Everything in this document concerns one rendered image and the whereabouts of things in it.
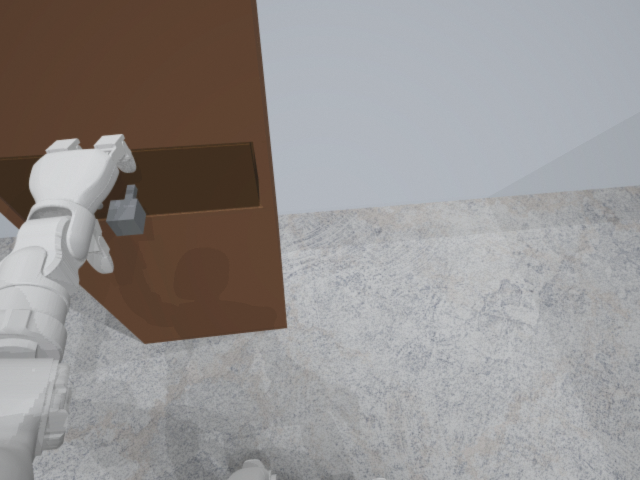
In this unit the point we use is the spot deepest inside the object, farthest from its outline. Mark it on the drawer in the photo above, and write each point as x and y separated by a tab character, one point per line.
168	179

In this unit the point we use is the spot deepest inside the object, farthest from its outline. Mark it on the robot left hand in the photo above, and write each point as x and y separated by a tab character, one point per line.
85	177

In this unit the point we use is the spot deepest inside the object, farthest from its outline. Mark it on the left robot shin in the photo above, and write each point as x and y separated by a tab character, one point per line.
253	463

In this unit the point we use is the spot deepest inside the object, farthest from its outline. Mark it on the robot left upper arm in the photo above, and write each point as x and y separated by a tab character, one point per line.
34	409

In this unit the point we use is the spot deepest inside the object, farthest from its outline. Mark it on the cabinet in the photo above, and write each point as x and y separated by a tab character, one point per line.
163	73

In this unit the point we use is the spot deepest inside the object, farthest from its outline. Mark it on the left robot forearm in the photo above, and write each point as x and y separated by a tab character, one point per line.
39	276

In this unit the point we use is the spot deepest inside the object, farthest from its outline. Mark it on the handle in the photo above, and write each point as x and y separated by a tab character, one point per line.
127	216

